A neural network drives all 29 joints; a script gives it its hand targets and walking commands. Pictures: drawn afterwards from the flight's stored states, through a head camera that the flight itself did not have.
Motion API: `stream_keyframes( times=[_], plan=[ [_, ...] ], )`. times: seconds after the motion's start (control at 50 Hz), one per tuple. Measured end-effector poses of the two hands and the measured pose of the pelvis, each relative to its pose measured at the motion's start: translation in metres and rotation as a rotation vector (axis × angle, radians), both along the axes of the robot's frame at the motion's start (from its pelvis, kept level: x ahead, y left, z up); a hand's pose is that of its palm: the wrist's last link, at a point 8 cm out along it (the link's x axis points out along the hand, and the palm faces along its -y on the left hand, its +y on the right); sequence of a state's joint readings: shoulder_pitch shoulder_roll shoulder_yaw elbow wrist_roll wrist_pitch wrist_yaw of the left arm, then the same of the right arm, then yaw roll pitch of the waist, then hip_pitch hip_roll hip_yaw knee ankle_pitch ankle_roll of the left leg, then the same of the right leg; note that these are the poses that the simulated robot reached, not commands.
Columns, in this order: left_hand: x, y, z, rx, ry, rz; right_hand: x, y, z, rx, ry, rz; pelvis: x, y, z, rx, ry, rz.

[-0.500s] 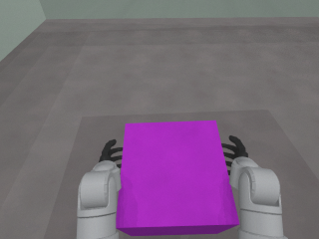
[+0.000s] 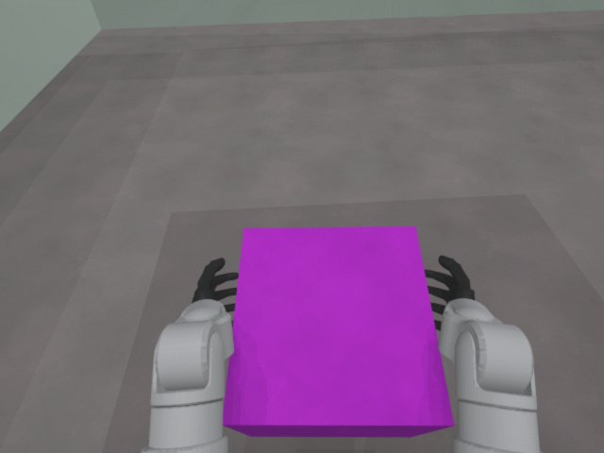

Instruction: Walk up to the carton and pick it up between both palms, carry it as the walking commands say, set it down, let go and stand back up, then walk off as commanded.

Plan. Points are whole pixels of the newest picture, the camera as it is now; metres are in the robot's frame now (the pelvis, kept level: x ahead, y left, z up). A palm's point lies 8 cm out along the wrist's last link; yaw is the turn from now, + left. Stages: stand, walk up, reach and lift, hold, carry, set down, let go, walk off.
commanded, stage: carry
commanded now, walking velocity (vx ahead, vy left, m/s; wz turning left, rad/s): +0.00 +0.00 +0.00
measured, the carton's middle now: (329, 335) +0.29 +0.00 +0.00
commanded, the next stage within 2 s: hold in 0.40 s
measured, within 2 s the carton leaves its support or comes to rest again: neither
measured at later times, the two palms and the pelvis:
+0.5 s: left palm (213, 331) +0.28 +0.16 +0.03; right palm (448, 324) +0.29 -0.15 +0.04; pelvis +0.00 +0.00 +0.00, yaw -1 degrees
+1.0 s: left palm (231, 264) +0.37 +0.14 +0.06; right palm (458, 272) +0.36 -0.17 +0.07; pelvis +0.05 +0.02 +0.00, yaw -4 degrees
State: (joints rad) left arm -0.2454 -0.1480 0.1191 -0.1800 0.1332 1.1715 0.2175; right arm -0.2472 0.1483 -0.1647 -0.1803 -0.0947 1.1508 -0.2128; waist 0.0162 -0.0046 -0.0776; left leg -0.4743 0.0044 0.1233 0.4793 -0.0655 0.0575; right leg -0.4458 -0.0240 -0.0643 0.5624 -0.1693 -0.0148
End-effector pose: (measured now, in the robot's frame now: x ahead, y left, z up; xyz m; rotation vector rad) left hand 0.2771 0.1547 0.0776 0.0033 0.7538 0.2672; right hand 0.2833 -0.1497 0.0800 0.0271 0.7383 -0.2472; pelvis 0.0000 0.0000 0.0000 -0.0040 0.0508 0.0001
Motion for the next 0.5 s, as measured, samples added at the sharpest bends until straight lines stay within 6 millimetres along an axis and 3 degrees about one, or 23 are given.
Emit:
stream_keyframes(
  times=[0.16, 0.32, 0.42, 0.5],
  plan=[
    [0.001, 0.000, -0.017, -0.002, 0.038, -0.045, -0.002, -0.005, -0.013, 0.024, 0.030, 0.037, 0.003, 0.000, 0.001, -0.003, 0.004, 0.000],
    [0.000, 0.004, -0.019, 0.006, -0.030, -0.049, 0.002, -0.003, -0.012, 0.005, -0.046, 0.068, 0.005, -0.001, -0.002, -0.001, 0.005, 0.011],
    [-0.005, 0.006, -0.029, 0.018, -0.015, -0.050, 0.002, 0.000, -0.024, -0.017, -0.029, 0.098, 0.007, -0.001, -0.002, -0.001, 0.002, 0.012],
    [0.003, 0.003, -0.046, 0.030, 0.011, -0.075, 0.010, -0.002, -0.044, -0.013, -0.005, 0.097, 0.001, 0.000, -0.002, 0.001, -0.099, -0.011]
  ],
)
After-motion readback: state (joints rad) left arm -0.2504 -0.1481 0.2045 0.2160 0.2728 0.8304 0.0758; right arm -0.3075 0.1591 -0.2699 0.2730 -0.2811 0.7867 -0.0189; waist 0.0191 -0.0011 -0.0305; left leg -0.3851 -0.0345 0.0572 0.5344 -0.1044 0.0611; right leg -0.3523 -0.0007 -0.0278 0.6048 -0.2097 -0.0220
